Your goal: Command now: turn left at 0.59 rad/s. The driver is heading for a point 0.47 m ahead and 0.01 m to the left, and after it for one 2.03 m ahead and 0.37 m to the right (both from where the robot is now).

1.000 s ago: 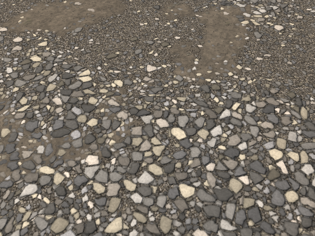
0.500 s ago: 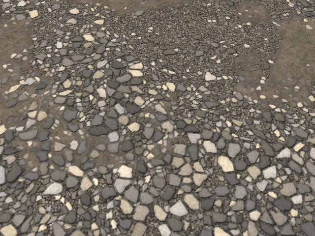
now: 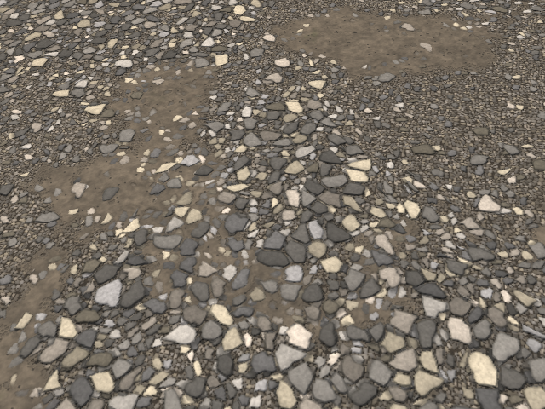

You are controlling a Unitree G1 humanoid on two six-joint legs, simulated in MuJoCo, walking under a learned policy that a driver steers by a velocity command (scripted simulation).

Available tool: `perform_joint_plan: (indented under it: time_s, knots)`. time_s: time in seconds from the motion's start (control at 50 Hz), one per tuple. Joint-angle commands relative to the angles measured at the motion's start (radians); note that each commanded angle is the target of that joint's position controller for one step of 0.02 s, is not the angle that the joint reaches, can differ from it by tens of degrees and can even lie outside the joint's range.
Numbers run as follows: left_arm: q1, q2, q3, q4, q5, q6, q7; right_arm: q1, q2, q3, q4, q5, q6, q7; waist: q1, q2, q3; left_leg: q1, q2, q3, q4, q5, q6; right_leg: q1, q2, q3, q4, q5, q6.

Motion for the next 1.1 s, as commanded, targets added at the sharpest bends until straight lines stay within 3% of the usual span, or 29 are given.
perform_joint_plan:
  time_s: [0.02,0.06,0.12,0.18,0.26,0.32,0.34,0.36,0.38,0.4,0.44,0.46,0.52,0.62,0.68,0.7,0.72,0.74,0.76,0.78,0.82,0.84,0.88,0.9,0.92,0.96,1.02,1.06,1.1]
  knots:
    - [-0.123,0.106,0.016,-0.108,-0.012,-0.012,0.016,0.052,-0.082,-0.033,-0.042,0.008,0.010,-0.004,-0.038,-0.193,-0.014,-0.060,0.051,0.038,0.226,0.035,-0.044,0.051,-0.212,0.128,-0.168,0.283,-0.157]
    - [-0.063,0.116,0.019,-0.100,-0.006,-0.003,0.024,-0.015,-0.066,-0.024,-0.077,0.019,0.004,-0.004,0.011,-0.222,-0.006,-0.117,0.082,0.067,0.118,0.061,-0.064,0.159,-0.217,0.110,-0.168,0.277,-0.176]
    - [-0.008,0.162,0.038,-0.089,-0.006,0.005,0.026,-0.057,-0.047,-0.014,-0.113,0.015,-0.002,0.008,0.052,-0.241,-0.040,-0.105,0.132,0.091,-0.030,0.025,-0.084,0.275,-0.273,0.118,-0.154,0.348,-0.204]
    - [-0.042,0.196,0.053,-0.097,-0.013,0.007,0.013,-0.055,-0.026,-0.001,-0.131,0.009,-0.002,0.024,0.050,-0.248,-0.058,0.029,0.170,0.153,-0.171,-0.013,-0.070,0.224,-0.290,0.061,-0.147,0.406,-0.208]
    - [-0.065,0.216,0.065,-0.092,-0.030,0.005,-0.006,-0.031,-0.040,-0.008,-0.141,0.011,0.008,0.042,0.035,-0.249,-0.072,0.165,0.163,0.216,-0.346,0.019,-0.024,0.184,-0.310,0.017,-0.113,0.465,-0.204]
    - [-0.064,0.187,0.054,-0.064,-0.058,0.000,-0.012,0.064,-0.042,-0.017,-0.107,0.005,0.010,0.047,-0.027,-0.188,-0.089,0.400,0.128,0.223,-0.681,0.276,0.066,0.085,-0.270,-0.039,0.010,0.385,-0.118]
    - [-0.018,0.136,0.039,-0.049,-0.036,-0.005,-0.019,0.099,-0.101,-0.033,-0.102,0.005,0.007,0.037,-0.019,-0.034,-0.128,0.590,0.222,0.075,-0.709,0.524,0.108,-0.069,-0.204,-0.123,0.165,0.177,-0.028]
    - [-0.030,0.055,0.003,-0.091,0.027,-0.009,-0.031,0.090,-0.194,-0.042,-0.133,-0.006,0.001,0.019,0.008,0.282,-0.145,0.706,0.492,-0.240,-0.648,0.962,0.250,-0.337,-0.076,-0.171,0.444,-0.411,0.073]
    - [-0.108,0.130,0.028,-0.104,-0.001,-0.007,-0.017,0.108,-0.154,-0.029,-0.133,-0.041,-0.024,0.030,-0.077,0.181,-0.193,0.571,0.565,-0.270,-0.684,0.852,0.403,-0.348,-0.052,-0.037,0.601,-0.446,0.087]
    - [-0.130,0.166,0.041,-0.098,-0.029,0.001,-0.011,0.064,-0.127,-0.018,-0.121,-0.044,-0.043,0.035,-0.059,0.117,-0.132,0.518,0.493,-0.180,-0.709,0.722,0.373,-0.349,-0.067,-0.010,0.658,-0.381,0.081]
    - [-0.103,0.163,0.047,-0.061,-0.025,0.014,0.000,-0.035,-0.079,0.000,-0.111,-0.019,-0.056,0.029,-0.021,0.087,-0.077,0.476,0.396,-0.085,-0.726,0.567,0.278,-0.354,-0.076,0.008,0.632,-0.242,0.080]
    - [-0.081,0.160,0.048,-0.053,-0.018,0.018,0.002,-0.063,-0.067,0.009,-0.108,-0.015,-0.058,0.025,-0.003,0.087,-0.069,0.439,0.377,-0.056,-0.730,0.616,0.272,-0.316,-0.067,0.006,0.637,-0.176,0.090]
    - [-0.035,0.123,0.037,-0.032,-0.025,0.016,-0.002,-0.078,-0.024,0.027,-0.092,-0.026,-0.064,0.017,0.014,0.083,-0.095,0.434,0.345,-0.006,-0.737,0.599,0.267,-0.232,-0.063,0.005,0.534,-0.088,0.103]
    - [-0.080,0.106,0.018,-0.038,-0.023,0.013,-0.006,-0.059,-0.049,0.024,-0.044,-0.028,-0.059,0.021,-0.029,0.087,-0.055,0.407,0.355,-0.054,-0.740,0.428,0.282,-0.105,-0.060,-0.009,0.239,-0.129,0.094]
    - [-0.017,0.092,0.009,-0.005,-0.024,0.006,-0.013,-0.088,-0.010,0.042,-0.010,-0.024,-0.065,0.027,0.012,0.055,-0.046,0.357,0.339,-0.035,-0.725,0.323,0.243,0.042,-0.052,-0.029,0.003,0.041,0.069]
    - [-0.022,0.111,0.008,-0.008,-0.013,0.003,-0.014,-0.061,-0.010,0.042,0.008,-0.023,-0.070,0.027,0.015,0.022,-0.039,0.340,0.311,-0.017,-0.715,0.286,0.201,0.089,-0.058,-0.010,-0.070,0.175,0.054]
    - [-0.036,0.166,0.017,-0.025,-0.009,0.000,-0.011,-0.036,-0.019,0.039,0.016,-0.033,-0.075,0.024,-0.008,-0.032,-0.043,0.338,0.265,0.016,-0.672,0.225,0.153,0.108,-0.105,0.051,-0.054,0.360,0.035]
    - [-0.057,0.233,0.033,-0.027,-0.025,0.000,-0.009,0.003,-0.044,0.026,0.014,-0.040,-0.078,0.023,-0.063,-0.145,-0.045,0.340,0.201,0.071,-0.657,0.188,0.119,0.077,-0.116,0.072,0.002,0.401,-0.010]
    - [-0.070,0.212,0.036,-0.029,-0.040,-0.001,-0.014,-0.033,-0.053,0.023,0.013,-0.041,-0.073,0.012,-0.036,-0.174,-0.041,0.388,0.160,0.136,-0.615,0.180,0.089,-0.008,-0.110,0.101,-0.020,0.293,-0.047]
    - [-0.064,0.174,0.027,-0.028,-0.038,-0.003,-0.015,-0.052,-0.047,0.019,0.009,-0.036,-0.066,0.003,-0.031,-0.166,-0.054,0.416,0.147,0.166,-0.585,0.096,0.082,-0.048,-0.104,0.123,-0.047,0.135,-0.058]
    - [-0.052,0.130,0.019,-0.028,-0.040,-0.009,-0.012,-0.034,-0.033,0.012,0.004,-0.019,-0.053,-0.005,-0.048,-0.119,-0.006,0.407,0.180,0.128,-0.605,-0.173,0.118,-0.179,-0.061,0.121,-0.026,-0.289,-0.072]
    - [-0.067,0.121,0.017,-0.046,-0.042,-0.015,-0.009,0.007,-0.042,0.007,0.010,-0.011,-0.056,-0.004,-0.068,-0.068,0.034,0.421,0.243,0.045,-0.666,-0.290,0.161,-0.277,-0.039,0.095,0.031,-0.389,-0.065]
    - [-0.137,0.078,0.006,-0.100,-0.054,-0.029,-0.015,0.090,-0.119,-0.019,0.041,0.000,-0.083,0.002,-0.091,0.099,0.069,0.518,0.515,-0.280,-0.891,-0.426,0.295,-0.453,-0.019,-0.036,0.346,-0.220,-0.032]
    - [-0.174,0.110,0.014,-0.119,-0.049,-0.030,-0.016,0.114,-0.109,-0.018,0.048,-0.015,-0.103,0.001,-0.109,0.064,0.085,0.517,0.580,-0.362,-0.927,-0.371,0.339,-0.523,-0.073,0.027,0.515,-0.271,-0.031]
    - [-0.143,0.117,0.022,-0.120,-0.058,-0.030,-0.020,0.096,-0.092,-0.012,0.051,-0.015,-0.119,0.000,-0.077,0.033,0.083,0.544,0.597,-0.355,-0.923,-0.316,0.344,-0.577,-0.097,0.065,0.590,-0.263,-0.032]
    - [-0.113,0.103,0.017,-0.114,-0.061,-0.031,-0.034,0.039,-0.067,-0.006,0.046,0.006,-0.133,0.008,-0.052,0.036,0.075,0.577,0.532,-0.178,-0.932,-0.159,0.283,-0.577,-0.136,0.067,0.540,-0.202,-0.024]
    - [-0.118,0.067,-0.001,-0.118,-0.050,-0.036,-0.064,-0.003,-0.104,-0.019,0.048,-0.005,-0.134,0.021,-0.048,0.047,0.029,0.453,0.411,0.115,-0.909,0.100,0.209,-0.319,-0.124,-0.036,0.353,-0.084,-0.008]
    - [-0.091,0.078,-0.001,-0.116,-0.050,-0.031,-0.076,0.015,-0.132,-0.029,0.059,0.006,-0.132,0.034,-0.045,0.047,0.005,0.409,0.395,0.190,-0.874,0.098,0.201,-0.183,-0.079,-0.100,0.261,-0.039,-0.003]
    - [-0.023,0.094,0.010,-0.102,-0.049,-0.019,-0.075,0.021,-0.137,-0.030,0.071,0.022,-0.126,0.044,-0.003,0.025,-0.005,0.354,0.404,0.238,-0.777,0.066,0.178,-0.039,-0.025,-0.163,0.164,0.019,-0.023]
Next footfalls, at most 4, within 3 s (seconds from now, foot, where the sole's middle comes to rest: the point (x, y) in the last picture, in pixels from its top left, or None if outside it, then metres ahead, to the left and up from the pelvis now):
0.34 left None -0.01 0.14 -0.78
0.70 right None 0.05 -0.09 -0.78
1.14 right None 0.16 -0.13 -0.78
1.66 left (308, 388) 0.53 0.01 -0.78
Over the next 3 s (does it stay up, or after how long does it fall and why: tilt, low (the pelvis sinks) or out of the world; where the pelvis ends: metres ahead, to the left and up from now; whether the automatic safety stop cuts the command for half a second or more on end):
stays up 0.77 -0.12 0.00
